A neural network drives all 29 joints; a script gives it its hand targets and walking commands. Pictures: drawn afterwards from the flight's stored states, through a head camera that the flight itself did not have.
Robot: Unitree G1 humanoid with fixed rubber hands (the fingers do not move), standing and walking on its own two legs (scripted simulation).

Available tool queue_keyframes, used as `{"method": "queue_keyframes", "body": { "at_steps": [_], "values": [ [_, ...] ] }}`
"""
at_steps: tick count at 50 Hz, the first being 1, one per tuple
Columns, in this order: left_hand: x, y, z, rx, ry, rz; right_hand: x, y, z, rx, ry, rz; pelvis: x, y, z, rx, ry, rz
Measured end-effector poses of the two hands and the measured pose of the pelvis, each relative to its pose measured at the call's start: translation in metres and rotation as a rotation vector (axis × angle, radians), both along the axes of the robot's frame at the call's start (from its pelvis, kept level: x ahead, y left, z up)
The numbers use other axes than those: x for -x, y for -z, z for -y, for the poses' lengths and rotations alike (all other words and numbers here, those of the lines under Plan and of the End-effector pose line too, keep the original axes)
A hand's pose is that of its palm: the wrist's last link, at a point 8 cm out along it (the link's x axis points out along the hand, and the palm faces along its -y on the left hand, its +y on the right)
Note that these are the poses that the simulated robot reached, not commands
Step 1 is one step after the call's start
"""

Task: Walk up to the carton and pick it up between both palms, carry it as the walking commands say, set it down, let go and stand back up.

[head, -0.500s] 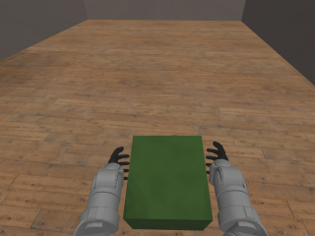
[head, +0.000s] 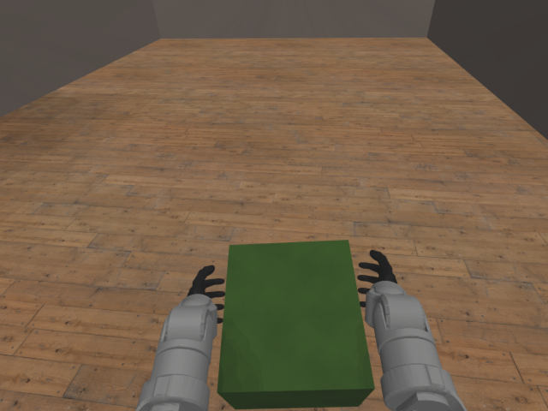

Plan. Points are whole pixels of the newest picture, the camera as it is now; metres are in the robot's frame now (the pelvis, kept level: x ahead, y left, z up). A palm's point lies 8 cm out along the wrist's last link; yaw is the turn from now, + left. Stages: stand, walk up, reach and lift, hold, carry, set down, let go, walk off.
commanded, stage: hold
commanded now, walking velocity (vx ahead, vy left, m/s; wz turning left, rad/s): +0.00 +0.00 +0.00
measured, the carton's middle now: (292, 323) +0.31 +0.00 -0.05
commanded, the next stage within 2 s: carry in 1.24 s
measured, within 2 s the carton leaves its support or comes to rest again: neither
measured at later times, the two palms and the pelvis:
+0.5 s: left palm (202, 317) +0.27 +0.14 +0.03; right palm (392, 303) +0.28 -0.15 +0.05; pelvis +0.00 +0.00 +0.00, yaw +0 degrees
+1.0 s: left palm (196, 314) +0.27 +0.15 +0.04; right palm (387, 300) +0.29 -0.15 +0.05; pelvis +0.00 +0.00 +0.00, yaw +0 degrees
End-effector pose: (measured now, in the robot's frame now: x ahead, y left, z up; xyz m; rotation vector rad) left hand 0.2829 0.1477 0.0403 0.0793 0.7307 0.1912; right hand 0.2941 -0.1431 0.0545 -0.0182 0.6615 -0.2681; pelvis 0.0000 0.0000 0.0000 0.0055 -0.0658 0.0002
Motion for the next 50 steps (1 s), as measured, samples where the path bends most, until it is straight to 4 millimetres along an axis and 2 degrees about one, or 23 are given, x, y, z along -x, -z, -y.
{"method": "queue_keyframes", "body": {
  "at_steps": [12,19,25,36,44,50],
  "values": [
    [0.005,0.002,0.002,0.041,0.067,-0.008,0.009,0.008,0.009,-0.009,-0.011,-0.009,-0.006,0.0,-0.001,-0.001,0.001,0.035],
    [0.008,0.001,0.004,0.014,0.032,-0.003,0.009,0.003,0.007,0.009,-0.018,-0.006,-0.005,-0.001,0.001,0.0,-0.001,0.033],
    [0.01,0.008,0.007,0.034,0.028,-0.018,0.009,0.008,0.011,0.007,-0.015,-0.021,-0.003,-0.001,0.003,-0.001,0.004,0.032],
    [0.011,0.002,0.004,0.037,0.018,0.01,0.006,0.002,0.008,0.01,-0.037,0.007,-0.004,-0.002,0.004,-0.003,0.0,0.028],
    [0.013,0.003,0.0,0.047,0.054,-0.007,0.01,0.009,0.008,-0.007,-0.044,-0.012,-0.003,-0.001,0.003,-0.005,0.008,0.042],
    [0.009,0.003,-0.001,0.032,0.016,0.0,0.007,0.006,0.003,0.016,-0.037,-0.007,-0.002,-0.001,0.002,-0.003,0.001,0.034]
  ]
}}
